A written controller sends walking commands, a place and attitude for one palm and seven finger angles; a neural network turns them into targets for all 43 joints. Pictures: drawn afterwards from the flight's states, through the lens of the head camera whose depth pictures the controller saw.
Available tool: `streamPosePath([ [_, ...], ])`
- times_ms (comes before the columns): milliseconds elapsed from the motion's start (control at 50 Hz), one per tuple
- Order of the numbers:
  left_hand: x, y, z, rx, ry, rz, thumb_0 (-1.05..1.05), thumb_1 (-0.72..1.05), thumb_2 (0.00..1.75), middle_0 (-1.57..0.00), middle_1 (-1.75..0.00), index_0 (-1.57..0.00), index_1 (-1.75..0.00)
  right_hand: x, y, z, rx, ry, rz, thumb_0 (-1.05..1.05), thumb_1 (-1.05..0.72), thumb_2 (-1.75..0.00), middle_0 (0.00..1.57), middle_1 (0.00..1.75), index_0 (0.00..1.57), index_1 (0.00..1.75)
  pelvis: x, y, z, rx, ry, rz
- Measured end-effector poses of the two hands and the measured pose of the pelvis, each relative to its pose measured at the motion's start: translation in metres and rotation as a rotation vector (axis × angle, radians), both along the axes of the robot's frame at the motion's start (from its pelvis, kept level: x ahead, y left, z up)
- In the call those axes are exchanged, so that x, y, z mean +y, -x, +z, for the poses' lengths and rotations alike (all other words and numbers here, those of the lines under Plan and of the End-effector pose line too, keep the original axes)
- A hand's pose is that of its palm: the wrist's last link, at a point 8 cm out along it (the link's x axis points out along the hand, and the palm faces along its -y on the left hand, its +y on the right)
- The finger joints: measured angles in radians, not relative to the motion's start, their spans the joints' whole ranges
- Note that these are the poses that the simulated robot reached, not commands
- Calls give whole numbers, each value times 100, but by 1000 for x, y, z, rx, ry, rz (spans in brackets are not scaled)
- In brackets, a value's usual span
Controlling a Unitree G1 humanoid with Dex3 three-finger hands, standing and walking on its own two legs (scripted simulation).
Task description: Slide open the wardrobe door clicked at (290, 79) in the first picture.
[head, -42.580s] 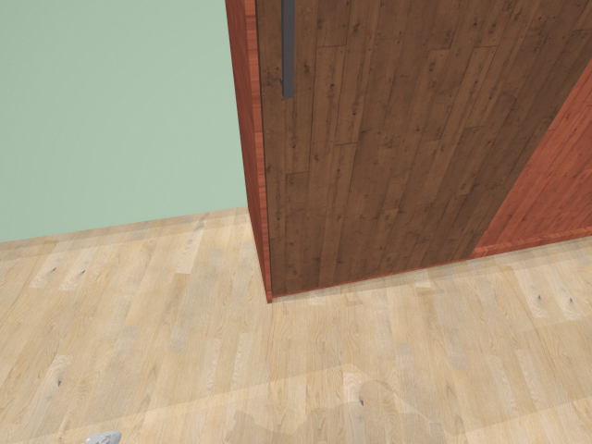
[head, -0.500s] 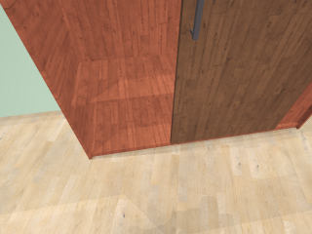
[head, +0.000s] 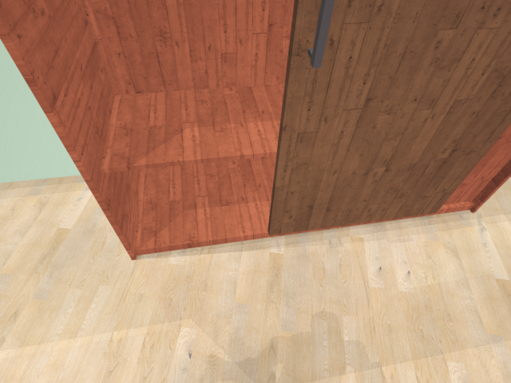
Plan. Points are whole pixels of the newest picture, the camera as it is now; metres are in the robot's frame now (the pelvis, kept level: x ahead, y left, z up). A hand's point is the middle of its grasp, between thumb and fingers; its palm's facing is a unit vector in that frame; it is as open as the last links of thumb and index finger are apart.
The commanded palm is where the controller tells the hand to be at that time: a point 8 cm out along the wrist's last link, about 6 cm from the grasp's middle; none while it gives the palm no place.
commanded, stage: look to check the result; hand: left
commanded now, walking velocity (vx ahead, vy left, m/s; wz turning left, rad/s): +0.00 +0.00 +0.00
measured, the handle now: (321, 17) +0.79 -0.10 +0.21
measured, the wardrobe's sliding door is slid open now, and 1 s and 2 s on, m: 0.59 0.59 0.59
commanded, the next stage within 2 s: none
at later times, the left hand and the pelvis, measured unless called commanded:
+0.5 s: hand out of the picture +0.09 +0.24 -0.16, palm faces -0.03 -0.95 -0.32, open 7.4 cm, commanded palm none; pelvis +0.02 -0.01 +0.00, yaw +0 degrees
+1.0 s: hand out of the picture +0.09 +0.23 -0.16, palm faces -0.04 -0.95 -0.31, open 7.4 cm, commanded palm none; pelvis +0.02 -0.02 +0.00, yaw +0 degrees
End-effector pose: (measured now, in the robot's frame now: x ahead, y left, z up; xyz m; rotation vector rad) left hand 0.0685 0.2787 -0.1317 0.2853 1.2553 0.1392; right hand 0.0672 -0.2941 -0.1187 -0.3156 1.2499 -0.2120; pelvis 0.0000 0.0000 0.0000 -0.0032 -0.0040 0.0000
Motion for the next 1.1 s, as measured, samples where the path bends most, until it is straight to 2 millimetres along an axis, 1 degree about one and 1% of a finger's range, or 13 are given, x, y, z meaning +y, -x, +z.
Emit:
streamPosePath([
  [120, 8, 2, 3, 18, -23, 15, 0, 90, 89, -20, -30, -20, -30, 2, -8, -2, 2, -7, 8, 1, -91, -90, 21, 30, 20, 30, 0, -6, 0, 1, -1, 3],
  [240, 11, -1, 6, 16, -39, 22, 0, 90, 89, -20, -30, -20, -30, 5, -19, -4, -11, -19, 17, 1, -91, -90, 21, 30, 20, 30, -1, -10, 0, 0, -3, 4],
  [360, 10, -7, 8, -1, -40, 24, 0, 90, 89, -20, -30, -20, -30, 5, -29, -3, -30, -23, 25, 1, -91, -90, 21, 30, 20, 30, -3, -14, 1, -2, -4, 6],
  [460, 5, -11, 7, -10, -32, 20, 0, 90, 89, -20, -30, -20, -30, 3, -33, -1, -40, -20, 27, 1, -91, -90, 21, 30, 20, 30, -4, -15, 1, -3, -5, 5],
  [580, 0, -14, 6, -12, -22, 16, 0, 90, 89, -20, -30, -20, -30, -2, -32, 0, -38, -13, 23, 1, -91, -90, 21, 30, 20, 30, -7, -16, 1, -4, -6, 5],
  [880, -7, -13, 5, 1, -22, 10, 0, 90, 89, -20, -30, -20, -30, -10, -19, -1, -2, -8, 6, 1, -91, -90, 21, 30, 20, 30, -13, -16, 2, -5, -6, 2],
  [1100, -8, -16, 8, -4, -31, 6, 0, 90, 89, -20, -30, -20, -30, -13, -19, -2, -4, -13, 4, 1, -91, -90, 21, 30, 20, 30, -17, -16, 2, -6, -6, -1],
])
